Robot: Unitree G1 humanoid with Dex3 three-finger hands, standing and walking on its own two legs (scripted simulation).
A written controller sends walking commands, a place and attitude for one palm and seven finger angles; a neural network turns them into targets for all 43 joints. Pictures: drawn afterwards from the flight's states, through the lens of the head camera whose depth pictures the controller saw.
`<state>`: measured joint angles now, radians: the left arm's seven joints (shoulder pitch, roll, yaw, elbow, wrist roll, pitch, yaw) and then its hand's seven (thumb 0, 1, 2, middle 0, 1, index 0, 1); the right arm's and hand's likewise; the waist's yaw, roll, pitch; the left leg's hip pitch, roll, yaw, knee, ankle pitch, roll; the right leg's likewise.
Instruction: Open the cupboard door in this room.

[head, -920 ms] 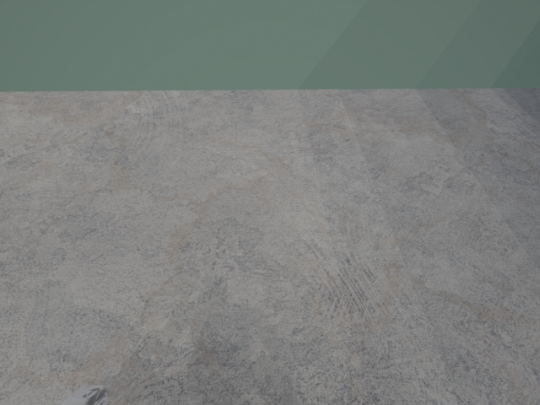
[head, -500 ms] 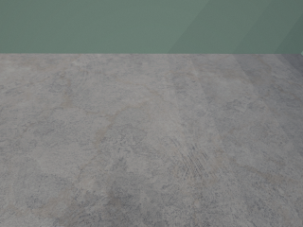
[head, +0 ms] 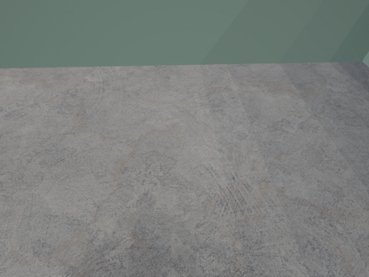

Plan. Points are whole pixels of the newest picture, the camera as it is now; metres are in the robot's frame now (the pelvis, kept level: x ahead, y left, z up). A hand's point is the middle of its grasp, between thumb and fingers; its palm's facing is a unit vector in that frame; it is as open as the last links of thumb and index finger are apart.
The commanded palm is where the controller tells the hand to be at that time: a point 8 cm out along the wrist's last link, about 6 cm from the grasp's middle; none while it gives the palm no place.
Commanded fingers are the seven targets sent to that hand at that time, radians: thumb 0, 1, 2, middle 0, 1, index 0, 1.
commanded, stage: turn or walk to find it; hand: left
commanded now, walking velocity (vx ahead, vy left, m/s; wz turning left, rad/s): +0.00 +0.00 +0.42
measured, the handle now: out of the picture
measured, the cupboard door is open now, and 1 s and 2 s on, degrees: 0 0 0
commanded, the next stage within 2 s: none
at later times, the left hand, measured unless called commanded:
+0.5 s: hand out of the picture +0.02 +0.23 -0.19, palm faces +0.12 -0.97 -0.22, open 7.4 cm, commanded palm none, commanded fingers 0.00 0.90 0.90 -0.20 -0.30 -0.20 -0.30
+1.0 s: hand out of the picture -0.08 +0.20 -0.17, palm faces +0.36 -0.90 -0.25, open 7.4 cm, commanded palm none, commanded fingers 0.00 0.90 0.90 -0.20 -0.30 -0.20 -0.30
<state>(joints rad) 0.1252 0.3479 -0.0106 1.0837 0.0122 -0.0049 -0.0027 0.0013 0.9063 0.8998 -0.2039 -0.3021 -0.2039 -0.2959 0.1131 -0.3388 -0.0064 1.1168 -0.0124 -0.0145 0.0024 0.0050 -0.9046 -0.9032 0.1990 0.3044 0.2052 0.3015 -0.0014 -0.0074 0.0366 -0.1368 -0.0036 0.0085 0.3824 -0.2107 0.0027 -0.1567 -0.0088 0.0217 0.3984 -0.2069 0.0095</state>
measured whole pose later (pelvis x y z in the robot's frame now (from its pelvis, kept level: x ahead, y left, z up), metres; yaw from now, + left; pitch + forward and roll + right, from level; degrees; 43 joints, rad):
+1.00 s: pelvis -0.06 -0.01 -0.01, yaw +22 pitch -1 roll +1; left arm 0.24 0.22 0.03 0.92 0.03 0.01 0.02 0.00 0.91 0.90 -0.20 -0.30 -0.20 -0.30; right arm 0.20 -0.26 -0.09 0.96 -0.01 0.07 0.02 0.00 -0.91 -0.90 0.19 0.30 0.20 0.30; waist -0.01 -0.02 0.07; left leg -0.41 0.01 0.02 0.90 -0.43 -0.05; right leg -0.20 -0.11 -0.11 0.54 -0.32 0.03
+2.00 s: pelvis -0.12 +0.00 -0.02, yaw +46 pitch -1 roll +0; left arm 0.26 0.25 0.06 0.96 0.02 0.06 0.02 0.00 0.91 0.90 -0.20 -0.30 -0.20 -0.30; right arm 0.17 -0.21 -0.06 0.96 -0.02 0.03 0.01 0.00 -0.91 -0.90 0.19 0.30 0.20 0.30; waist 0.02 -0.07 0.08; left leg -0.28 0.01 0.06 0.62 -0.32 0.02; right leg -0.36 -0.14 -0.13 0.86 -0.50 0.05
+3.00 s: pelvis -0.18 -0.04 +0.00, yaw +70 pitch -1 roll -1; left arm 0.23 0.27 0.08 0.98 0.02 0.06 0.01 0.00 0.91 0.90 -0.20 -0.30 -0.20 -0.30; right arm 0.17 -0.17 -0.04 0.95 -0.02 0.01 -0.01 0.00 -0.91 -0.90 0.20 0.30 0.20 0.30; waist 0.02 -0.05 0.06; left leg -0.23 -0.03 0.03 0.47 -0.23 0.06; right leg -0.45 -0.10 -0.05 1.07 -0.38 0.08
